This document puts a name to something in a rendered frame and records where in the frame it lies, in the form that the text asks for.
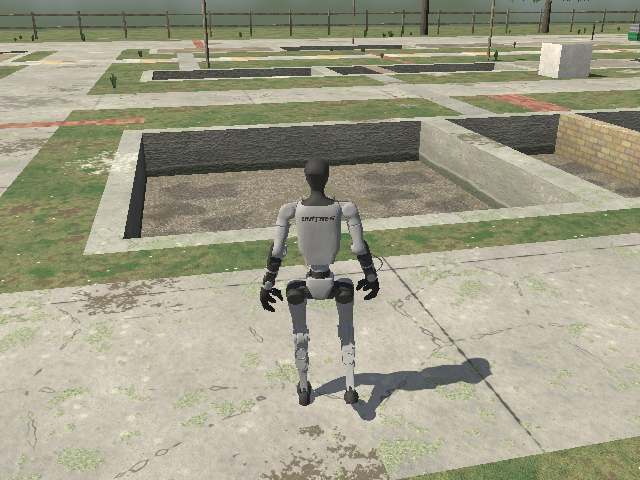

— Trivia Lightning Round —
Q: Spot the robot right hand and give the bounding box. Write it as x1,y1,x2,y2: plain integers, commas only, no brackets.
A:
356,278,380,300

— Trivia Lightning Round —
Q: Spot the right robot foot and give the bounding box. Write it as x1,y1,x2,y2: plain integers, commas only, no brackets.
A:
344,387,359,404

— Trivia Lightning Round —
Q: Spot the robot right upper arm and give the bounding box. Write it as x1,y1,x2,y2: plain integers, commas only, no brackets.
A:
339,201,367,256

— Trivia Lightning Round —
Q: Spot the robot left upper arm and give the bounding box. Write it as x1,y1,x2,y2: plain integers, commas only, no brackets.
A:
271,202,297,259

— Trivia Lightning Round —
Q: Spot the humanoid robot head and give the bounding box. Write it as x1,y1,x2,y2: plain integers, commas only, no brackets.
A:
301,158,335,206

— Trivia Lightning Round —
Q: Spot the robot right forearm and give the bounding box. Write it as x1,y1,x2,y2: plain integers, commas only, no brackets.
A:
357,240,378,282

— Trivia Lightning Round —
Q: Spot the robot left hand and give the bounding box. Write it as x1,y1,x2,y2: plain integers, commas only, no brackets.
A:
260,287,283,312

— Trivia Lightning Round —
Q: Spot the robot left forearm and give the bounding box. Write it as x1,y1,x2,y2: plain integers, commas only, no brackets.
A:
262,243,282,290

